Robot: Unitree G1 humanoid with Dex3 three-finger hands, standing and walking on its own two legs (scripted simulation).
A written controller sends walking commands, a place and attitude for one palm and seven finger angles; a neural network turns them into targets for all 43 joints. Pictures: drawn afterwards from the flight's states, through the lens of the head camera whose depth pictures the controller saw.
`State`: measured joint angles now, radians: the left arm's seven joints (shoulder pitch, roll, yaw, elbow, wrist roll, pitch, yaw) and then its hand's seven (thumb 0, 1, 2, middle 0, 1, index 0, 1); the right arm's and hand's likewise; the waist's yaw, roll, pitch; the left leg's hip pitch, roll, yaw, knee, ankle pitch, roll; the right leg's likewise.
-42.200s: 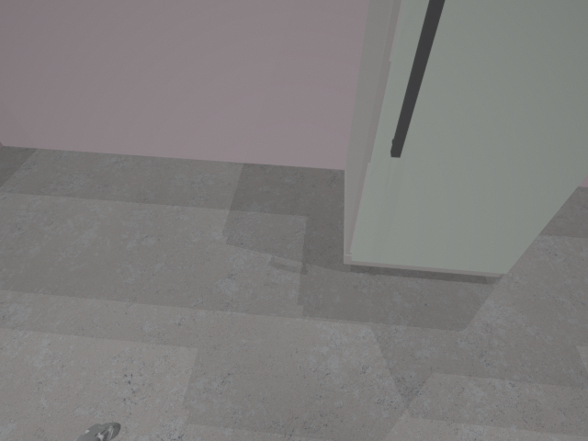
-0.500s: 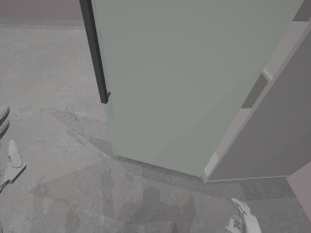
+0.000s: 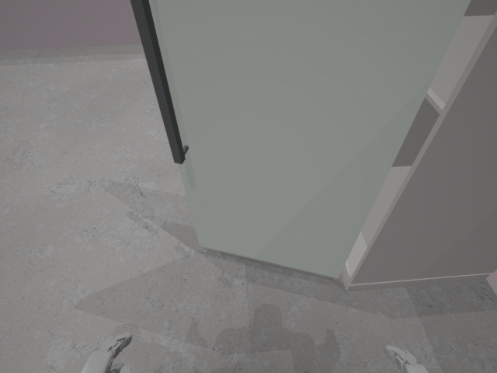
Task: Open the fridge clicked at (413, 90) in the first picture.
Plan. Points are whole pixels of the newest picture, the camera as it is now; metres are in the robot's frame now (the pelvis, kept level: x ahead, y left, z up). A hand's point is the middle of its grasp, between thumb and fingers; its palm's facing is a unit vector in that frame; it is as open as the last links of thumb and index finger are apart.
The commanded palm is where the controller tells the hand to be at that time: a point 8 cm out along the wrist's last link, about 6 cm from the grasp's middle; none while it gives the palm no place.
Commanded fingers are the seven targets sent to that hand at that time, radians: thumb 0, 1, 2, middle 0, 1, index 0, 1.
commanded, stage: let the arm hang, fingers relaxed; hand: left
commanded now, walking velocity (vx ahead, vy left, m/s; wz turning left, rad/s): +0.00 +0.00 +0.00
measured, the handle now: (167, 90) +0.68 +0.22 +0.10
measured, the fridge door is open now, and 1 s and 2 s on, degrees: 71 71 71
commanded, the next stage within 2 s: look to check the result in 0.88 s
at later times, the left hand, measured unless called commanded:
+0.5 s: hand out of the picture +0.01 +0.23 -0.15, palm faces -0.01 -0.95 -0.31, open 7.3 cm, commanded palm none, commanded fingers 0.00 0.90 0.90 -0.20 -0.30 -0.20 -0.30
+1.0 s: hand out of the picture +0.06 +0.20 -0.15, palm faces -0.03 -0.97 -0.25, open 7.3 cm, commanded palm none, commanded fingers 0.00 0.90 0.90 -0.20 -0.30 -0.20 -0.30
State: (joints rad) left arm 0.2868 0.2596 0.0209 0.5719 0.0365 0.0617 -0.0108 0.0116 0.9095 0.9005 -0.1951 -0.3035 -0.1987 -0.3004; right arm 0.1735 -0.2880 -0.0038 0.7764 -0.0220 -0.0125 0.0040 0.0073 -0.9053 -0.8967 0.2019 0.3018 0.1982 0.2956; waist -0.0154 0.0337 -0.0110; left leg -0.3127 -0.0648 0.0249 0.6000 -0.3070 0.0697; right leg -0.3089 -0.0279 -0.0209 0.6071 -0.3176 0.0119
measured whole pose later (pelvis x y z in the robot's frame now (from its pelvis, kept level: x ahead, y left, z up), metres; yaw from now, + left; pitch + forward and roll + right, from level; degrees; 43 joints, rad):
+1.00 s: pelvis +0.01 -0.01 +0.02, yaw -1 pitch -1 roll +0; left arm 0.17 0.25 -0.01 1.11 0.01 -0.01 0.01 0.01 0.91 0.90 -0.20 -0.30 -0.21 -0.30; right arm 0.21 -0.26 0.00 1.10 -0.01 -0.01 -0.02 0.00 -0.91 -0.90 0.20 0.30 0.20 0.30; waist -0.01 -0.01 0.04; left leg -0.13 -0.05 0.02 0.35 -0.21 0.06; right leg -0.13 -0.01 -0.02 0.36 -0.21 0.01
